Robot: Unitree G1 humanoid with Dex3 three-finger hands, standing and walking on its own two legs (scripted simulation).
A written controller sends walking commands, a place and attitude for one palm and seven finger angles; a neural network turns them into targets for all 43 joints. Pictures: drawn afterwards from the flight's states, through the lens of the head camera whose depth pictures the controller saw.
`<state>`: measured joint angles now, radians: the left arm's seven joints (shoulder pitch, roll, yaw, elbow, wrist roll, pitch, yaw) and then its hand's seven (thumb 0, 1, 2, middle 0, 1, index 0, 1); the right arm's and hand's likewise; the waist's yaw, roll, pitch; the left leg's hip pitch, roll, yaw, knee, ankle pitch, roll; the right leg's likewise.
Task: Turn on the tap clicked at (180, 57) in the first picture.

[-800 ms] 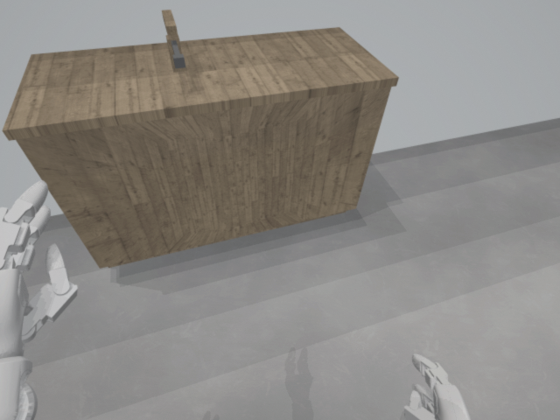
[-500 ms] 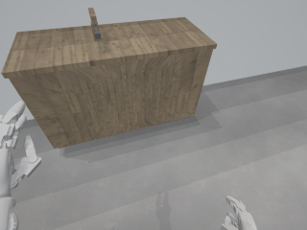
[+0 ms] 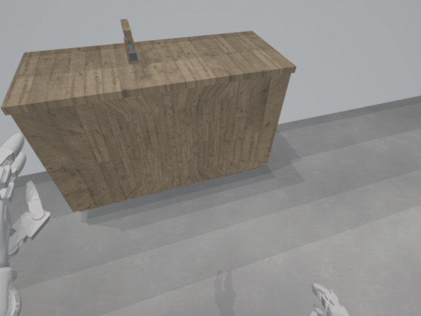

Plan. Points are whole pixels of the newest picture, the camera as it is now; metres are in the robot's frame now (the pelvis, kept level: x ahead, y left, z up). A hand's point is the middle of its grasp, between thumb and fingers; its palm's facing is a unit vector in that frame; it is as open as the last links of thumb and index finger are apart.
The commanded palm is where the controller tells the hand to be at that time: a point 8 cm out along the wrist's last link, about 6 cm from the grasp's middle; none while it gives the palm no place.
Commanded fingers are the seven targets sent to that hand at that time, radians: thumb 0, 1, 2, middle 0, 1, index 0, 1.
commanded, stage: walk to a spot facing it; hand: left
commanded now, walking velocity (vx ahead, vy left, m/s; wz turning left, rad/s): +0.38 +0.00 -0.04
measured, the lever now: (133, 55) +0.95 +0.34 +0.07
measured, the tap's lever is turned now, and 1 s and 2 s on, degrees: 0 0 0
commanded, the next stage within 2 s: take the last steps up to it in 0.40 s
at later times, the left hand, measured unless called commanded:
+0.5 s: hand (83, 133) +0.35 +0.24 +0.20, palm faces +0.38 -0.84 -0.38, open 7.4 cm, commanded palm +0.30 +0.29 +0.19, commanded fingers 0.00 0.90 0.90 -0.20 -0.30 -0.20 -0.30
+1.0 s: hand (148, 94) +0.48 +0.16 +0.20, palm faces +0.35 -0.78 -0.53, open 7.4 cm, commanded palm +0.43 +0.21 +0.19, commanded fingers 0.00 0.90 0.90 -0.20 -0.30 -0.20 -0.30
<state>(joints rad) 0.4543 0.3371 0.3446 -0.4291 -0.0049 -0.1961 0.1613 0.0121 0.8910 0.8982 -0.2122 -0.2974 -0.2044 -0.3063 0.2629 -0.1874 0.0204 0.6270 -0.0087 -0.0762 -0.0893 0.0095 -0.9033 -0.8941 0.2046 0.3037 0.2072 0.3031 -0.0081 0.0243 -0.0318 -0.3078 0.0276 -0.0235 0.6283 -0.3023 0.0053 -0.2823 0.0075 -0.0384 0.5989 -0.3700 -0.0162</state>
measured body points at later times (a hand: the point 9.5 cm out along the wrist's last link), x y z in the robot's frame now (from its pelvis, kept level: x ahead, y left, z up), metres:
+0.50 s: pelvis +0.13 +0.01 +0.01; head +0.15 +0.03 +0.46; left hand +0.33 +0.29 +0.22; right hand +0.29 -0.19 -0.07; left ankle +0.10 +0.13 -0.73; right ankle +0.16 -0.11 -0.65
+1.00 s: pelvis +0.26 -0.06 +0.01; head +0.29 -0.09 +0.46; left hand +0.46 +0.20 +0.23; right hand +0.41 -0.33 -0.09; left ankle +0.31 +0.10 -0.64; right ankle +0.29 -0.10 -0.73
